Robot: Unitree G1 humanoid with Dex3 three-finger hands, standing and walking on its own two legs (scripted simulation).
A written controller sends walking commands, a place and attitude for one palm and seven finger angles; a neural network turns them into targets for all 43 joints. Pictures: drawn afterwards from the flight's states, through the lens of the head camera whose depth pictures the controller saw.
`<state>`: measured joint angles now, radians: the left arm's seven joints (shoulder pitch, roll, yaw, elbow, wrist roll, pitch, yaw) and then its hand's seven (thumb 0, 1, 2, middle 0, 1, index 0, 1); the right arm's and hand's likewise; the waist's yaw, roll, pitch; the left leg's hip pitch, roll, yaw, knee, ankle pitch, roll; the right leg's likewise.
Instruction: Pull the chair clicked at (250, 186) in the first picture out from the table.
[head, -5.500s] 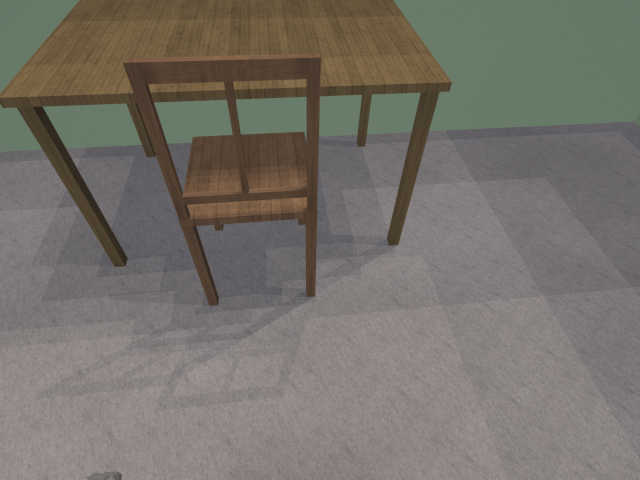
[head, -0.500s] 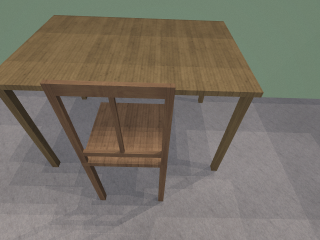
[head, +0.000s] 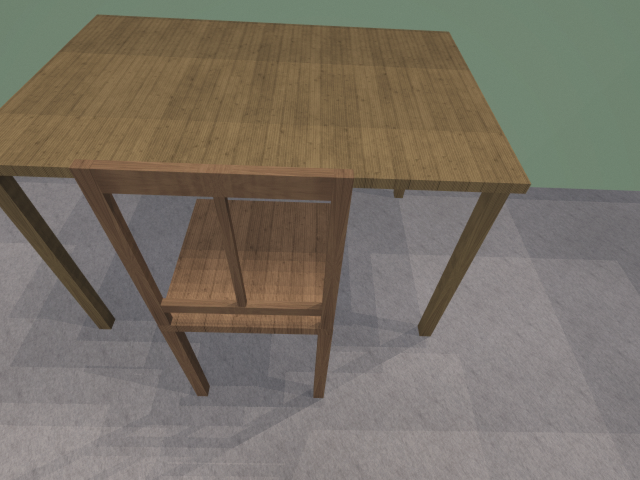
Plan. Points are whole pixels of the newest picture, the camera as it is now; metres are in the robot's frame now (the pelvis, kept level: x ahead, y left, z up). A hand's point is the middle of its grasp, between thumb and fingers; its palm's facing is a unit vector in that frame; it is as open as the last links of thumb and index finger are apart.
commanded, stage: shuffle to correct the standing spot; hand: left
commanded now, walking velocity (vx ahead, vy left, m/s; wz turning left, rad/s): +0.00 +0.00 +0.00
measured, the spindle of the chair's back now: (232, 257) +0.48 +0.19 -0.08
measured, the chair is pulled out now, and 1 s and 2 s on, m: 0.00 0.00 0.00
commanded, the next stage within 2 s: come to a stop and stand still in 0.16 s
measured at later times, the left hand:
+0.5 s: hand out of the picture +0.01 +0.13 -0.18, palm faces +0.06 -0.98 -0.17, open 7.3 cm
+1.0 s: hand out of the picture +0.05 +0.19 -0.17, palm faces +0.00 -0.96 -0.27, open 7.3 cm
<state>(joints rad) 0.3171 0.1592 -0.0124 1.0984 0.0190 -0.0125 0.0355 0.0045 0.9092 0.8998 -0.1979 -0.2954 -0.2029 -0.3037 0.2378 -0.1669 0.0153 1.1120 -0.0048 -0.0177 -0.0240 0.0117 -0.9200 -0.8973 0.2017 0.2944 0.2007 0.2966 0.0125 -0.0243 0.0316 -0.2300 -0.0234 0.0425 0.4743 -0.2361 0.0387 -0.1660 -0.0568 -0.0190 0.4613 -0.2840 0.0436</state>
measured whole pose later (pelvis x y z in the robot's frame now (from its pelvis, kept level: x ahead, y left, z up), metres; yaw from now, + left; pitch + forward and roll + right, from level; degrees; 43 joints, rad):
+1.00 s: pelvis -0.01 -0.01 -0.01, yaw +0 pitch -1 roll +0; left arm 0.24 0.22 -0.01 0.96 0.02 0.01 0.03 0.00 0.91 0.90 -0.20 -0.30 -0.20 -0.30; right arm 0.23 -0.19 0.00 0.97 -0.01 0.01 -0.01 0.00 -0.92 -0.90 0.20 0.29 0.20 0.30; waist 0.00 0.02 0.02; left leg -0.27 0.00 0.04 0.56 -0.26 0.02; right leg -0.22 -0.04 -0.02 0.56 -0.32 0.02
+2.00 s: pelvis +0.02 -0.03 +0.00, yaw +0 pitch +0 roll +1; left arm 0.28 0.18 -0.01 1.10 0.01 -0.02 0.03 0.00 0.91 0.90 -0.20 -0.30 -0.20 -0.30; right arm 0.23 -0.17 0.02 1.14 0.00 -0.02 -0.03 0.01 -0.92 -0.90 0.20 0.29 0.20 0.30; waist 0.01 -0.02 0.02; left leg -0.19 0.01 0.03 0.45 -0.25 -0.01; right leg -0.13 -0.02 -0.04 0.45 -0.32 0.00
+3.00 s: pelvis -0.05 -0.04 -0.11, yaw +0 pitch +16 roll -2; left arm 0.37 0.22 0.19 -0.05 -0.26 -0.36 -0.17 0.01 0.05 0.54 -0.12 -0.16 -0.12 -0.17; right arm 0.25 -0.22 -0.01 0.64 0.01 -0.32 -0.08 0.02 -0.90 -0.90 0.21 0.30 0.21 0.30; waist 0.00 0.03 -0.13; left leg -1.02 0.05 -0.03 1.22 -0.48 -0.02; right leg -0.94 0.00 -0.08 1.21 -0.56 -0.02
